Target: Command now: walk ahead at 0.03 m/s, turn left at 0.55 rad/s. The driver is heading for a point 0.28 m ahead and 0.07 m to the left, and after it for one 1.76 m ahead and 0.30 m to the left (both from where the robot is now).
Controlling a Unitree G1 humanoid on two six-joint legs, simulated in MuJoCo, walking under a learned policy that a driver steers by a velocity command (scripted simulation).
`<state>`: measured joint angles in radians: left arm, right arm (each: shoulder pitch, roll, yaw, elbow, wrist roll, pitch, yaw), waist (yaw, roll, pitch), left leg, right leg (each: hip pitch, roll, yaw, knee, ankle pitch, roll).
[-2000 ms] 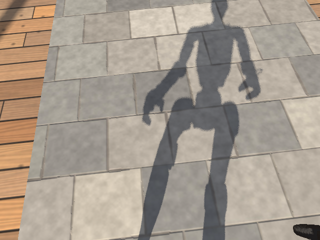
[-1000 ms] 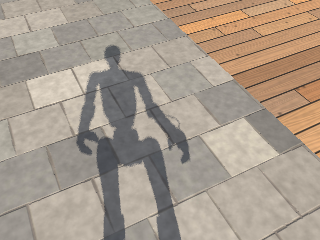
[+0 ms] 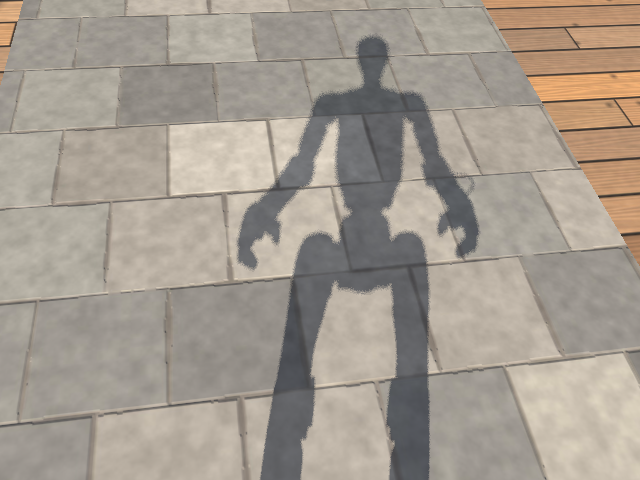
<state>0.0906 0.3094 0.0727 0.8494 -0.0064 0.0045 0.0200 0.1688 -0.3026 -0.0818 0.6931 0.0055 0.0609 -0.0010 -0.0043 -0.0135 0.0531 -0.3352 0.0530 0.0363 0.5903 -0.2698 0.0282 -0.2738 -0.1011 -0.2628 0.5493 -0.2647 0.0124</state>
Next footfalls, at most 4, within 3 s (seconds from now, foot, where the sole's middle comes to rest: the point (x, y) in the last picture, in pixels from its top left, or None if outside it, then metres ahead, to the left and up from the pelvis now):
0.44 right None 0.11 -0.12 -0.77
0.88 left None -0.01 0.12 -0.77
1.42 right None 0.40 0.14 -0.77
1.86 left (107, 411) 0.59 0.43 -0.77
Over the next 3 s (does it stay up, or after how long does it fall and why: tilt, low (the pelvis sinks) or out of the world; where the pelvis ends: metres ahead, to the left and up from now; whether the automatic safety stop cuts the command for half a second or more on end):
stays up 1.09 0.22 -0.01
